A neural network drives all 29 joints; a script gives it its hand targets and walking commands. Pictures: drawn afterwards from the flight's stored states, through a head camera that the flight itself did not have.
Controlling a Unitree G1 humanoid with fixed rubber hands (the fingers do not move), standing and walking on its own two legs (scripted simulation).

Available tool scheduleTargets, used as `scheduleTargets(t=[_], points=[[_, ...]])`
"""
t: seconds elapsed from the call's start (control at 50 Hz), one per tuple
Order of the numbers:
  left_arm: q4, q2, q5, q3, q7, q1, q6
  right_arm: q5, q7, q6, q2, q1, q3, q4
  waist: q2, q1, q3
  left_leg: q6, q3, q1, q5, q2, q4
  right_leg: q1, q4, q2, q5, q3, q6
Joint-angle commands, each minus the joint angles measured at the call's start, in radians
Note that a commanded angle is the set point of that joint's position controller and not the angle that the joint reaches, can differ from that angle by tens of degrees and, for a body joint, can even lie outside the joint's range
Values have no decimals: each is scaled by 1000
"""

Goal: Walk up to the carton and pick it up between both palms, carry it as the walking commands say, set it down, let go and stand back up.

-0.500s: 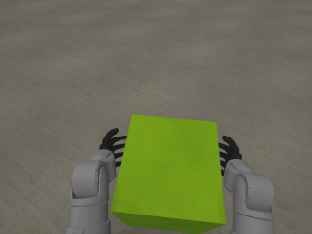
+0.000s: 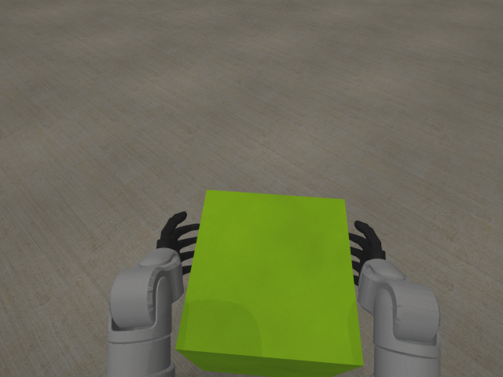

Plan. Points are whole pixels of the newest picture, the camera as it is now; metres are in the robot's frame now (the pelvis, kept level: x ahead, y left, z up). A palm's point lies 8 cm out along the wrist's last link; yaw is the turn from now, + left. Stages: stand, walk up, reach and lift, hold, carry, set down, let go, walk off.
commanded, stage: carry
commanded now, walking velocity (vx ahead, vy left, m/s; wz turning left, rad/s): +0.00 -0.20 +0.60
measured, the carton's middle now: (267, 293) +0.26 -0.01 +0.01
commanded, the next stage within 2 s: none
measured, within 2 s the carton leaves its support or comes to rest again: neither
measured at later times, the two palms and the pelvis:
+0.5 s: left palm (163, 318) +0.19 +0.13 +0.07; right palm (364, 269) +0.27 -0.15 +0.07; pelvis -0.03 -0.08 -0.01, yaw +17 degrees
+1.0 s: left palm out of the picture +0.12 +0.10 +0.07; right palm (358, 264) +0.28 -0.14 +0.07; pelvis -0.03 -0.17 -0.01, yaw +36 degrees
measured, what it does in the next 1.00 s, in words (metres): steps to the right, turning left: left foot, then right foot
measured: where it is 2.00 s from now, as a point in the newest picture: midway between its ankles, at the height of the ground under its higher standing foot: outside the picture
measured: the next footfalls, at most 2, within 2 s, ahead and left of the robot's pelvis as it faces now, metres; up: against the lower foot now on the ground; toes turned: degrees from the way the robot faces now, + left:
left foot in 0.42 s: +0.00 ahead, +0.08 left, +0.00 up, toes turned +18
right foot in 0.64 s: +0.04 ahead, -0.19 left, +0.00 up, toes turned +13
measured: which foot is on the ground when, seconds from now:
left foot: down 0.00-0.10, up 0.12-0.40, down 0.42-0.66, up 0.68-0.96, down 0.98-1.00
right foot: down 0.00-0.44, up 0.46-0.62, down 0.64-0.98, up 1.00-1.00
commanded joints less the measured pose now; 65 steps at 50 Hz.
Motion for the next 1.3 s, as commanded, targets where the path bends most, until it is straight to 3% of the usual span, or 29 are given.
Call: scheduleTargets(t=[0.0, 0.04, 0.06, 0.1, 0.16, 0.3, 0.36, 0.38, 0.42, 0.44, 0.5, 0.56, 0.6, 0.62, 0.64, 0.66, 0.72, 0.84, 0.92, 0.94, 0.98, 1.0, 1.04, 1.12, 1.16, 1.18, 1.2, 1.24, 1.28], points=[[-275, -969, -286, -643, -103, -389, -72, 341, 180, -39, 913, -565, 717, -286, 235, -51, -318, 138, -373, 180, 479, 208, -314, 82, -97, 30, -70, 68, 76], [-268, -939, -278, -628, -104, -348, -66, 325, 173, -35, 882, -514, 719, -267, 267, -38, -361, 90, -314, 60, 413, 168, -212, 313, -346, -2, 43, 62, 57], [-257, -923, -267, -600, -106, -322, -66, 324, 165, -28, 885, -498, 736, -266, 54, -27, -359, 57, -223, -69, 179, 103, -100, 461, -476, -86, 68, 114, 36], [-264, -895, -268, -588, -118, -344, -78, 322, 164, -34, 873, -560, 760, -307, -355, -35, -335, -11, 86, -292, -349, -66, 342, 496, -545, -471, 274, 411, -82], [-235, -907, -242, -549, -119, -270, -72, 340, 168, -23, 879, -574, 780, -324, -122, -35, -314, 11, 99, -280, -230, 7, 487, 467, -439, -367, 460, 182, -149], [-185, -881, -227, -539, -107, -255, -65, 341, 164, -8, 838, -604, 758, -283, -186, -14, -293, 22, 174, -183, -218, 0, 242, 452, -366, -364, 488, 108, -196], [-224, -915, -254, -574, -97, -277, -74, 341, 168, -13, 865, -546, 725, -265, -206, -32, -373, 65, 183, 36, -139, -12, -38, 384, -296, -354, 536, 28, -139], [-243, -933, -262, -597, -95, -307, -73, 342, 175, -19, 882, -536, 715, -272, -124, -58, -376, 69, 97, 139, 38, 27, -259, 350, -189, -300, 473, -54, -54], [-311, -954, -288, -644, -100, -350, -78, 324, 178, -35, 891, -486, 684, -237, 306, -58, -333, 238, -563, 433, 657, 398, -317, -171, 63, -76, -159, -94, 98], [-312, -930, -274, -666, -106, -329, -75, 313, 178, -38, 890, -406, 694, -210, 320, -53, -361, 307, -701, 410, 634, 402, -302, -183, 202, -52, -263, 90, 99], [-323, -945, -291, -659, -117, -358, -86, 325, 179, -43, 906, -474, 730, -273, 165, -53, -302, 207, -449, 242, 445, 289, -312, -95, 151, -58, -127, 153, 69], [-340, -946, -299, -665, -115, -398, -85, 326, 180, -43, 904, -510, 730, -294, 297, -50, -324, 137, -380, 90, 422, 212, -322, 129, -55, -11, -72, 92, 78], [-279, -909, -266, -613, -109, -288, -69, 324, 169, -31, 864, -489, 745, -291, 245, -32, -315, 105, -342, -29, 355, 183, -259, 334, -304, -4, 4, 46, 76], [-315, -935, -287, -618, -114, -336, -76, 330, 167, -34, 891, -510, 761, -315, 72, -23, -358, 61, -247, -129, 105, 88, -141, 500, -444, -82, 10, 97, 54], [-263, -894, -259, -587, -118, -271, -74, 320, 164, -28, 882, -492, 761, -317, -265, -24, -325, 11, -14, -290, -135, -66, 100, 587, -564, -325, 89, 310, -22], [-305, -932, -282, -607, -124, -328, -89, 337, 167, -42, 896, -581, 779, -362, -337, -34, -330, -8, 92, -329, -345, -64, 372, 525, -512, -490, 363, 394, -97], [-320, -891, -259, -569, -119, -290, -87, 350, 168, -29, 903, -553, 789, -321, -96, -35, -266, 3, 100, -328, -265, 2, 540, 462, -441, -398, 503, 185, -146], [-251, -871, -242, -547, -105, -229, -74, 343, 153, -15, 853, -562, 769, -307, -183, -16, -265, 15, 191, -238, -205, -8, 306, 510, -321, -368, 714, 46, -163], [-297, -906, -280, -608, -97, -308, -81, 332, 162, -18, 878, -514, 719, -278, -226, -43, -378, 67, 207, 50, -24, -16, -68, 448, -160, -340, 749, -74, -88], [-249, -893, -266, -589, -96, -283, -71, 316, 160, -15, 867, -488, 700, -231, -139, -68, -368, 93, 87, 184, 141, 13, -188, 311, -65, -302, 753, -117, -17], [-299, -907, -265, -633, -97, -291, -68, 316, 167, -32, 856, -458, 682, -233, 368, -55, -323, 283, -671, 440, 754, 381, -330, -188, 197, -27, -270, -58, 114], [-343, -895, -279, -665, -103, -366, -71, 315, 172, -30, 874, -419, 673, -194, 339, -53, -298, 303, -676, 389, 708, 350, -305, -178, 304, -46, -314, 125, 83], [-369, -949, -302, -679, -116, -388, -83, 343, 185, -43, 907, -516, 723, -295, 212, -60, -264, 248, -532, 282, 409, 298, -340, -150, 268, -43, -204, 138, 81], [-392, -955, -325, -668, -121, -373, -112, 352, 174, -71, 911, -548, 766, -379, 249, -55, -362, 155, -392, 120, 482, 228, -289, 137, -77, -8, -82, 95, 78], [-359, -937, -306, -627, -116, -298, -103, 333, 162, -51, 901, -463, 772, -329, 145, -35, -376, 72, -251, -13, 354, 130, -172, 414, -429, -30, 80, 38, 62], [-359, -904, -289, -616, -116, -272, -100, 322, 159, -46, 895, -442, 771, -332, 5, -33, -359, 20, -87, -168, 53, -9, 35, 560, -564, -230, 41, 197, 24], [-356, -897, -285, -607, -120, -296, -107, 319, 162, -43, 890, -463, 773, -332, -314, -35, -356, -12, 109, -326, -309, -119, 296, 558, -561, -494, 209, 431, -99], [-336, -877, -267, -587, -124, -268, -96, 332, 167, -38, 882, -523, 798, -324, -213, -34, -272, -4, 91, -334, -365, -24, 526, 460, -485, -455, 544, 339, -163], [-316, -872, -262, -557, -126, -273, -92, 338, 157, -36, 902, -560, 797, -308, -119, -44, -270, -11, 101, -326, -240, -10, 572, 486, -408, -375, 617, 183, -121]])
